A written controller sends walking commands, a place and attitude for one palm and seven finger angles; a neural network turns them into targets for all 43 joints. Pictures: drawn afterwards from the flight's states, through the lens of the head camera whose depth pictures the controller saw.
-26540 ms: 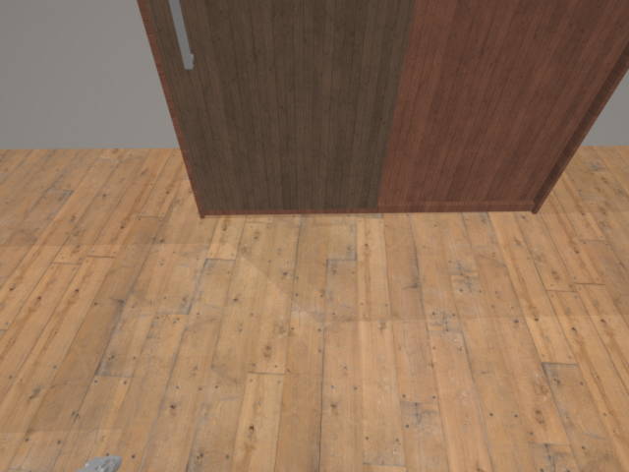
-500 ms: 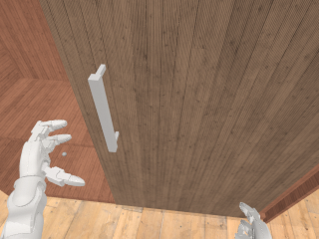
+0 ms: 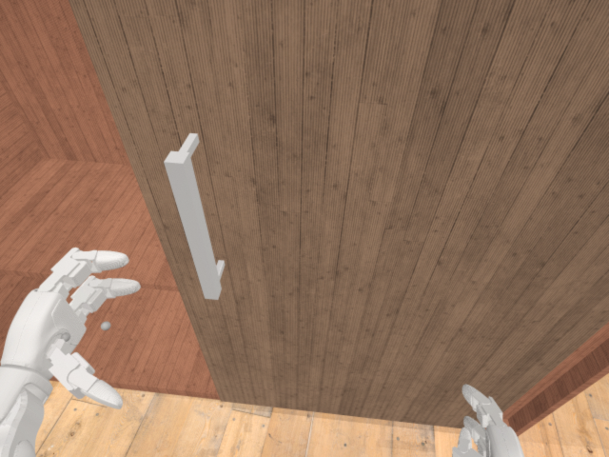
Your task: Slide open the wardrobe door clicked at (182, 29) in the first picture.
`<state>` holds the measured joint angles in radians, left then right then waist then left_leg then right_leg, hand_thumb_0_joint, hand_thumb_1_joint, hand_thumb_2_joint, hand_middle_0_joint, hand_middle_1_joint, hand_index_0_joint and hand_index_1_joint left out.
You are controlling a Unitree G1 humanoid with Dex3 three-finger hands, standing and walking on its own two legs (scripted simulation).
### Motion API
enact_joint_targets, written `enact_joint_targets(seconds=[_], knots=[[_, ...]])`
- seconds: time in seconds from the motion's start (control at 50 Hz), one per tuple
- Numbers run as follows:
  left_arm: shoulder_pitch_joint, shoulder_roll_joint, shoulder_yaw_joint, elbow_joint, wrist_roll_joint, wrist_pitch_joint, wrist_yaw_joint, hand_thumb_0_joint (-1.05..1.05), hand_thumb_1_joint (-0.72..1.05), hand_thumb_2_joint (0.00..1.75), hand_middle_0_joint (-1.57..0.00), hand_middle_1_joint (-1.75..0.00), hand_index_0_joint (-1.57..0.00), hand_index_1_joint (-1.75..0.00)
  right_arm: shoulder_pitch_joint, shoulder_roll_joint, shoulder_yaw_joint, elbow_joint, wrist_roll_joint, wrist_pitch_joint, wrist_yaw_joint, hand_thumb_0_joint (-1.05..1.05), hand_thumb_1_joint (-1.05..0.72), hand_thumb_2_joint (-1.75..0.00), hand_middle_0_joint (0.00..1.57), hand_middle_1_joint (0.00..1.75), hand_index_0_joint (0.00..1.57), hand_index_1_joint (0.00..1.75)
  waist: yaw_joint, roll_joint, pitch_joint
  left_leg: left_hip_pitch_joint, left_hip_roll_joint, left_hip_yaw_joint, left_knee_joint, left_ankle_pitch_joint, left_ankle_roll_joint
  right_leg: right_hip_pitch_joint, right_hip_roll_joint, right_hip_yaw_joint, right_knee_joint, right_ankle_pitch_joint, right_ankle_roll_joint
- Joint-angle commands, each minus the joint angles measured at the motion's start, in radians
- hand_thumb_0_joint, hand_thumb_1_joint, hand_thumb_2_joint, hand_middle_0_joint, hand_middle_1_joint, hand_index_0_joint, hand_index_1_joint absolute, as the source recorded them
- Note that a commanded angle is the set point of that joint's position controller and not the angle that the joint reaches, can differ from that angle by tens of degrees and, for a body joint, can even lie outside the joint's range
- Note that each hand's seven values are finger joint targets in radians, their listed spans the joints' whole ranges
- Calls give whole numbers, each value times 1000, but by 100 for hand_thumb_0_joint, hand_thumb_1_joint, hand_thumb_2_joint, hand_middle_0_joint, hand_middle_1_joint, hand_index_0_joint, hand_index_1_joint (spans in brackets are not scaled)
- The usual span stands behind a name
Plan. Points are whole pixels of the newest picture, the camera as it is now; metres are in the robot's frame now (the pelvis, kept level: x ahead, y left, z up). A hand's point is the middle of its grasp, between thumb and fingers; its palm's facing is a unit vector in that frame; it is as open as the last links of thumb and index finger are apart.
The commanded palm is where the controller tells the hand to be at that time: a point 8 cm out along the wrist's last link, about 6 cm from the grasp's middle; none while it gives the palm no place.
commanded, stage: draw the hand back to the body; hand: left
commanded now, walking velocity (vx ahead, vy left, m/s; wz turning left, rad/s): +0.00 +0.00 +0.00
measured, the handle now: (203, 226) +0.39 +0.18 +0.11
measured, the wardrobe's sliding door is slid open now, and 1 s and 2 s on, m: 0.67 0.67 0.67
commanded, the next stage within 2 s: step back with the hand held close in 1.38 s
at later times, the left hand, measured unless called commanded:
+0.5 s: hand (54, 339) +0.20 +0.28 +0.13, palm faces +0.37 -0.88 -0.29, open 13.6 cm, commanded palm +0.16 +0.31 +0.16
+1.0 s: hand (30, 303) +0.20 +0.28 +0.19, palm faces +0.44 -0.82 -0.35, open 8.8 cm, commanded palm +0.16 +0.31 +0.20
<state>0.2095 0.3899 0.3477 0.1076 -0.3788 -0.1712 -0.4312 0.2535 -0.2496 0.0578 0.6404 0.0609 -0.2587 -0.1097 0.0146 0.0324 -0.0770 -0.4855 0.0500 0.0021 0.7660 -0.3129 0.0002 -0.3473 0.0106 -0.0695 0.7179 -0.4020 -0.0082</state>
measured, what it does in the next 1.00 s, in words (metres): stands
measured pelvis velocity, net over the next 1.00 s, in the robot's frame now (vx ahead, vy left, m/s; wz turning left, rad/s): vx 0.02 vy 0.01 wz -0.03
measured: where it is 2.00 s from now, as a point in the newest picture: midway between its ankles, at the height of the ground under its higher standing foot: outside the picture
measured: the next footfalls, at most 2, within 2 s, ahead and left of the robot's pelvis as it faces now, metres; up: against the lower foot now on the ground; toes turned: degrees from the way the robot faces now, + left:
none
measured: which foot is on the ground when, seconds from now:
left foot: down 0.00-1.00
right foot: down 0.00-1.00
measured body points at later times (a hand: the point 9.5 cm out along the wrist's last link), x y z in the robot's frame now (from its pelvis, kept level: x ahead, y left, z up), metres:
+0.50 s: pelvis +0.00 +0.01 +0.02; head -0.03 +0.01 +0.46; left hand +0.17 +0.32 +0.15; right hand +0.19 -0.20 -0.04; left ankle +0.05 +0.12 -0.71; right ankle -0.02 -0.12 -0.71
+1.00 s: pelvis +0.02 +0.01 +0.03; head -0.02 +0.01 +0.48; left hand +0.17 +0.32 +0.21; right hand +0.20 -0.21 -0.04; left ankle +0.05 +0.12 -0.71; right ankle -0.02 -0.12 -0.71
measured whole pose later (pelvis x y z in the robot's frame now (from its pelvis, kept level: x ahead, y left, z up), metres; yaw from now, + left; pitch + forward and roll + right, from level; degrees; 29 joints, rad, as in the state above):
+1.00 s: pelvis +0.02 +0.01 +0.03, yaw -2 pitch -6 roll -1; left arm 0.47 0.36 0.34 -0.40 -0.09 -0.07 0.11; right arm 0.20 -0.22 0.03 0.64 0.00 -0.15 -0.08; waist 0.07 0.04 0.00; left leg -0.16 0.02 0.06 0.47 -0.21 0.02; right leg -0.04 -0.01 -0.02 0.42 -0.28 0.01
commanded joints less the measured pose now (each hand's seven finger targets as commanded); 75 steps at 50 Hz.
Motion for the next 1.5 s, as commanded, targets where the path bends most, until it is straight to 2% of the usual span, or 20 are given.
enact_joint_targets(seconds=[0.0,0.06,0.14,0.28,0.3,0.32,0.34,0.38,0.48,0.66,0.68,0.8,0.9,0.98,1.06,1.24,1.26,1.34,1.44,1.48], knots=[[-25,198,155,-260,-68,-9,-3,0,-55,20,-25,-115,-25,-115,-111,-129,-65,-202,11,-91,9,0,-90,-90,20,30,20,30,42,46,-145,183,-39,-19,-121,165,32,-29,1,37,-148,257,0],[16,149,108,-313,-53,16,24,0,-55,20,-25,-115,-25,-115,-108,-130,-67,-209,13,-105,20,0,-90,-90,20,30,20,30,30,23,-90,170,-37,-20,-127,143,33,-56,4,30,-154,239,4],[-31,198,135,-379,-36,23,44,0,-55,20,-25,-115,-25,-115,-112,-144,-69,-200,9,-116,10,0,-90,-90,20,30,20,30,19,16,-58,174,-32,-26,-136,87,38,-77,5,43,-181,155,7],[-35,186,110,-497,-16,30,68,0,-37,29,-24,-104,-24,-104,-126,-131,-57,-191,12,-148,0,0,-90,-90,20,30,20,30,25,77,-69,230,-27,-49,-184,40,33,-63,4,19,-189,104,-3],[-39,279,150,-547,156,27,267,0,-33,31,-24,-102,-24,-102,-159,-116,-62,-182,-23,-114,-5,0,-90,-90,20,30,20,30,81,61,23,204,-25,-46,-222,-10,26,-65,-10,75,-282,75,-16],[36,146,72,-511,172,42,349,0,-30,32,-24,-100,-24,-100,-159,-103,-56,-183,-25,-99,-5,0,-90,-90,20,30,20,30,49,41,74,202,-22,-37,-238,-55,17,-73,-25,63,-296,32,-14],[47,135,55,-532,204,46,404,0,-26,34,-24,-98,-24,-98,-156,-107,-59,-174,-28,-82,-4,0,-90,-90,20,30,20,30,52,16,73,220,-20,-39,-248,-63,21,-54,-25,63,-308,28,-13],[108,134,46,-572,242,49,472,0,-19,37,-24,-94,-24,-94,-154,-99,-58,-178,-32,-50,-1,0,-90,-90,20,30,20,30,53,61,24,258,-14,-31,-269,-50,20,-2,-33,56,-296,48,-13],[90,142,36,-646,285,43,541,0,-1,46,-23,-83,-23,-83,-169,-99,-60,-167,-45,-14,1,0,-90,-90,20,30,20,30,45,59,5,324,-6,-29,-312,18,26,68,-35,51,-318,117,-13],[105,117,24,-660,305,47,563,0,32,62,-22,-64,-22,-64,-184,-95,-60,-148,-53,19,11,0,-90,-90,20,30,20,30,51,41,38,386,0,-37,-381,101,20,132,-27,37,-344,186,-13],[101,132,36,-699,307,42,564,0,36,64,-22,-62,-22,-62,-189,-95,-63,-154,-53,19,14,0,-90,-90,20,30,20,30,58,74,18,398,0,-38,-383,124,17,146,-27,41,-341,202,-16],[169,140,76,-695,298,43,556,0,57,74,-21,-49,-21,-49,-192,-90,-67,-160,-54,43,25,0,-90,-90,20,30,20,30,66,26,37,402,2,-20,-386,194,13,167,-22,37,-358,250,-13],[153,149,95,-729,296,38,551,0,75,83,-21,-38,-21,-38,-192,-86,-72,-160,-54,58,29,0,-90,-90,20,30,20,30,64,70,28,429,-2,-1,-378,234,14,175,-23,42,-373,286,-11],[134,156,104,-745,293,33,551,0,90,90,-20,-30,-20,-30,-199,-86,-74,-162,-55,60,27,0,-90,-90,20,30,20,30,65,47,39,433,-6,3,-382,219,18,175,-22,43,-391,278,-9],[172,132,92,-682,290,36,545,0,90,90,-20,-30,-20,-30,-198,-87,-77,-155,-56,66,24,0,-90,-90,20,30,20,30,65,8,68,426,-10,15,-384,212,25,169,-23,44,-405,276,-5],[133,169,116,-720,294,26,545,0,90,90,-20,-30,-20,-30,-217,-85,-80,-154,-61,64,17,0,-90,-90,20,30,20,30,71,35,64,455,-23,26,-389,196,30,163,-21,59,-452,253,-1],[132,145,94,-712,292,27,543,0,90,90,-20,-30,-20,-30,-215,-79,-76,-153,-61,65,17,0,-90,-90,20,30,20,30,66,58,70,452,-24,28,-392,183,29,165,-25,60,-449,240,0],[150,163,117,-703,291,25,544,0,90,90,-20,-30,-20,-30,-216,-85,-81,-151,-65,58,15,0,-90,-90,20,30,20,30,73,5,71,455,-25,27,-395,194,31,168,-19,58,-464,250,1],[141,146,100,-690,290,30,538,0,90,90,-20,-30,-20,-30,-217,-85,-81,-148,-64,64,15,0,-90,-90,20,30,20,30,69,21,84,463,-25,30,-405,183,30,161,-17,59,-474,234,4],[34,170,106,-734,294,22,543,0,90,90,-20,-30,-20,-30,-222,-85,-78,-146,-64,64,15,0,-90,-90,20,30,20,30,62,41,72,464,-29,25,-407,171,29,167,-19,63,-474,218,2]])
